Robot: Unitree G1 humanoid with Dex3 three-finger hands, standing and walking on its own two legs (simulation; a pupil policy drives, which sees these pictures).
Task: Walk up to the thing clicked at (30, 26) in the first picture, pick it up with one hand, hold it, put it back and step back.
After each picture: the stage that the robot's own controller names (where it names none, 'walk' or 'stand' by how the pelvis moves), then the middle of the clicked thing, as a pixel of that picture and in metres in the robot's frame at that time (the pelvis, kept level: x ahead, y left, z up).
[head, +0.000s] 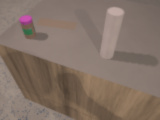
stand; (28, 27) +0.74 +0.34 -0.04
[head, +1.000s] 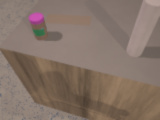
walk; (39, 27) +0.64 +0.23 +0.01
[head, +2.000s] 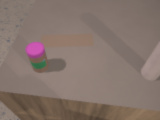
stand; (38, 58) +0.44 +0.20 +0.00
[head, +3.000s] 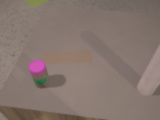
stand; (39, 74) +0.42 +0.21 -0.04
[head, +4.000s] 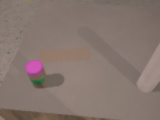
stand; (37, 74) +0.41 +0.21 -0.04
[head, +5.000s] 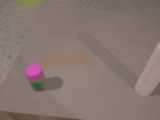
stand; (36, 77) +0.41 +0.22 -0.04
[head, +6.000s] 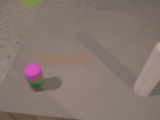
stand; (35, 78) +0.40 +0.22 -0.04
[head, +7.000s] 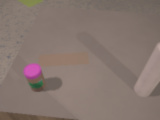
stand; (35, 78) +0.40 +0.22 -0.04
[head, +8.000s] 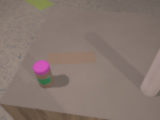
rise first; (43, 74) +0.42 +0.22 -0.04
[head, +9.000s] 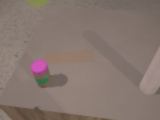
go down; (41, 74) +0.42 +0.22 -0.04
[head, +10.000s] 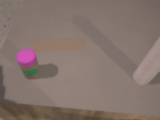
go down; (29, 64) +0.43 +0.20 -0.02
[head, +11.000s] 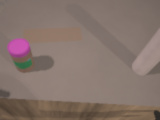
go down; (22, 56) +0.44 +0.20 +0.01
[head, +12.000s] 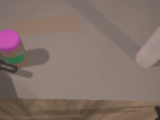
close in; (13, 50) +0.43 +0.21 +0.05
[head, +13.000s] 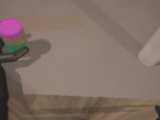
close; (15, 39) +0.46 +0.21 +0.06
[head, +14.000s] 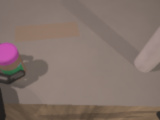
lift; (11, 63) +0.39 +0.22 +0.05
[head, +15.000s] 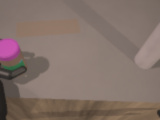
lift; (12, 59) +0.40 +0.21 +0.05
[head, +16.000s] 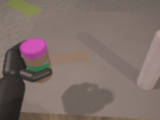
lift; (38, 61) +0.33 +0.15 +0.18
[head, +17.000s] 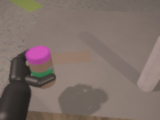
hold; (42, 67) +0.33 +0.15 +0.14
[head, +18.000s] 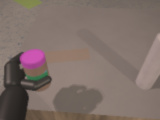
hold; (36, 71) +0.32 +0.16 +0.12
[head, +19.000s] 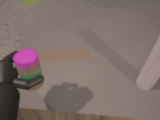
crouch; (29, 70) +0.33 +0.19 +0.11
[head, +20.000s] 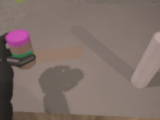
lower; (22, 50) +0.41 +0.21 +0.12
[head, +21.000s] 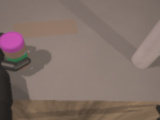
lower; (16, 52) +0.43 +0.20 +0.04
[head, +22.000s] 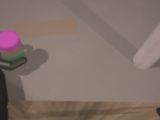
lower; (12, 50) +0.43 +0.21 +0.05
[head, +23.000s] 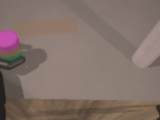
lower; (10, 50) +0.43 +0.21 +0.05
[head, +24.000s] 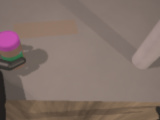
lower; (11, 51) +0.43 +0.21 +0.05
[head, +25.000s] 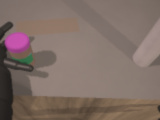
withdraw; (21, 52) +0.43 +0.19 +0.04
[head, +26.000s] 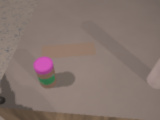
sink last; (46, 73) +0.39 +0.17 +0.01
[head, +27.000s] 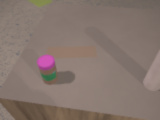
stand; (48, 70) +0.42 +0.19 +0.00
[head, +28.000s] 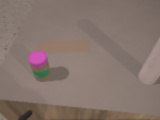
stand; (40, 66) +0.42 +0.19 +0.01
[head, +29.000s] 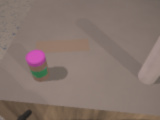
stand; (38, 66) +0.41 +0.20 +0.02
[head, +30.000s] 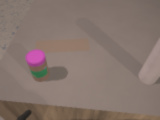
stand; (38, 66) +0.41 +0.19 +0.02
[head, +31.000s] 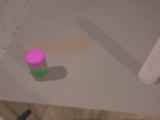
stand; (38, 66) +0.41 +0.20 +0.02
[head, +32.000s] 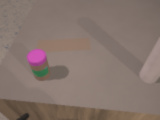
stand; (39, 65) +0.42 +0.19 +0.02
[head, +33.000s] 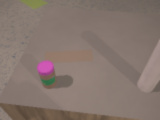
stand; (47, 75) +0.42 +0.18 -0.04
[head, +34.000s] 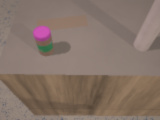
walk; (44, 41) +0.51 +0.19 -0.01
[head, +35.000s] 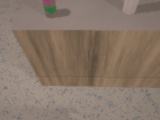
walk; (49, 5) +0.78 +0.22 -0.02
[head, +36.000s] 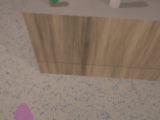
stand; out of the picture +1.05 +0.26 -0.02
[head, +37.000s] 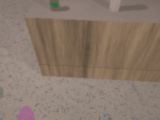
stand; (54, 1) +1.05 +0.25 -0.04
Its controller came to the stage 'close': yes
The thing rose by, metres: 0.21
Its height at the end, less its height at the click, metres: +0.00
